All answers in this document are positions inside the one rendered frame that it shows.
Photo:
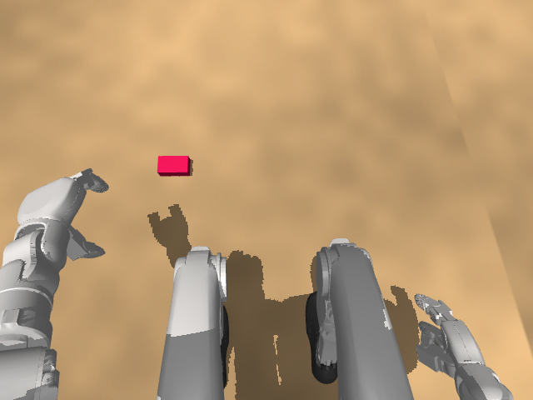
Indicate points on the left robot arm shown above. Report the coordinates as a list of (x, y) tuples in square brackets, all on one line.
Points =
[(29, 278)]

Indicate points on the right robot arm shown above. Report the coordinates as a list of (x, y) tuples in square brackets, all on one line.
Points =
[(478, 382)]

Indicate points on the right robot hand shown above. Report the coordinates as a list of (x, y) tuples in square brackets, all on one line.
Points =
[(448, 348)]

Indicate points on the small box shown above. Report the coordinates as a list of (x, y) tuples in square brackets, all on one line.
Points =
[(173, 166)]

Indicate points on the left robot hand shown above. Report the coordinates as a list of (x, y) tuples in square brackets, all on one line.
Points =
[(60, 201)]

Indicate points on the right robot foot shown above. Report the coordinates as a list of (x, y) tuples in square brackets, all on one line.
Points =
[(322, 373)]

